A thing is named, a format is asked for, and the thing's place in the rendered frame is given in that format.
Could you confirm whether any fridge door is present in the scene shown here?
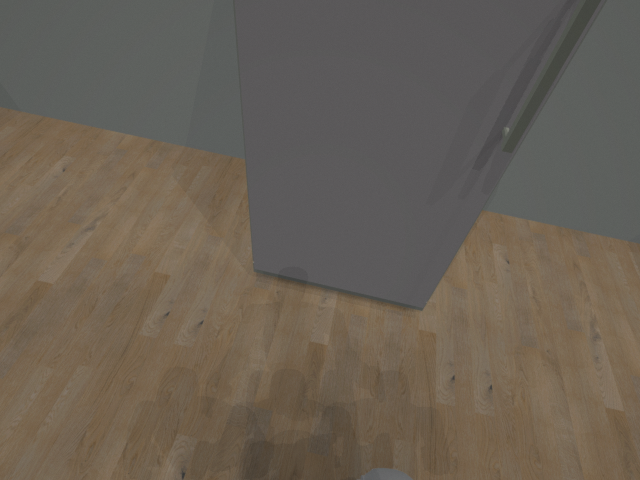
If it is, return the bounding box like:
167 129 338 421
235 0 605 308

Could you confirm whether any handle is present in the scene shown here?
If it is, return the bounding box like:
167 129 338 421
501 0 601 153

